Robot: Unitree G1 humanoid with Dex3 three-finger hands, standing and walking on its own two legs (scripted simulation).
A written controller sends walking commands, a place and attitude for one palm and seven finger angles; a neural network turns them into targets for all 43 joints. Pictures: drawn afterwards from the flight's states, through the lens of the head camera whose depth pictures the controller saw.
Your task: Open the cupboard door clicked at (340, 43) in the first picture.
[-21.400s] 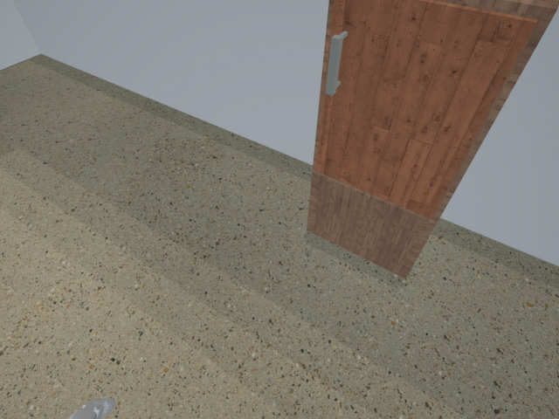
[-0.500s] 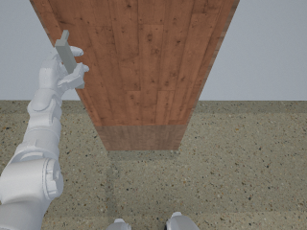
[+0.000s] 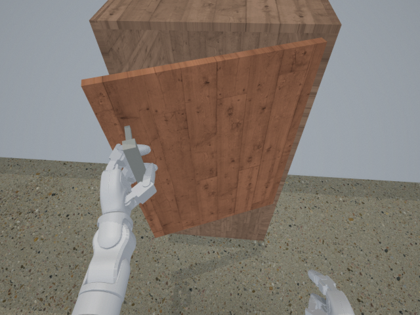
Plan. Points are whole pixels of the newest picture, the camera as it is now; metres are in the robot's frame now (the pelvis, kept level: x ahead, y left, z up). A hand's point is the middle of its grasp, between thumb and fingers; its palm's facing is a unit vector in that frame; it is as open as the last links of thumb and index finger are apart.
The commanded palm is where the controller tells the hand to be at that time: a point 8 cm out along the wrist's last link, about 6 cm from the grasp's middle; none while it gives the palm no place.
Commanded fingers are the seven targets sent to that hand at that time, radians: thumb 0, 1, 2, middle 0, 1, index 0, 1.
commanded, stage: pull the door open along its arc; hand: left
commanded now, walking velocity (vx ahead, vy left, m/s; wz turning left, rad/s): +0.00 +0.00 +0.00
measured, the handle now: (138, 162) +0.39 +0.16 +0.08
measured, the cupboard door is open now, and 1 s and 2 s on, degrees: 22 39 40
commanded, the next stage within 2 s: open thumb and fingers to let go in 0.42 s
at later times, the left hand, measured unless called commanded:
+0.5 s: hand (183, 232) +0.24 +0.05 +0.09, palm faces +0.29 -0.96 +0.00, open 6.0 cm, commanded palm +0.20 +0.10 +0.08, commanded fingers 0.00 0.90 0.90 -0.40 -1.35 -0.40 -1.35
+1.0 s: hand (175, 228) +0.25 +0.07 +0.09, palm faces +0.33 -0.95 +0.01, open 11.9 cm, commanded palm +0.20 +0.10 +0.08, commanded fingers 0.00 -0.50 0.30 -0.28 -1.05 -0.28 -1.05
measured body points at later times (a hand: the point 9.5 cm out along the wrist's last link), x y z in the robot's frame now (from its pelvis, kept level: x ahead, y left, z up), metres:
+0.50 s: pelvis +0.01 -0.03 +0.00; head +0.01 -0.05 +0.45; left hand +0.22 +0.10 +0.09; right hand +0.18 -0.24 -0.10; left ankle -0.02 +0.12 -0.71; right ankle +0.00 -0.11 -0.71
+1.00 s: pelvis -0.01 -0.02 +0.00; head -0.01 -0.04 +0.45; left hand +0.22 +0.12 +0.09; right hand +0.18 -0.22 -0.09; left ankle -0.02 +0.12 -0.71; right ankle +0.00 -0.11 -0.71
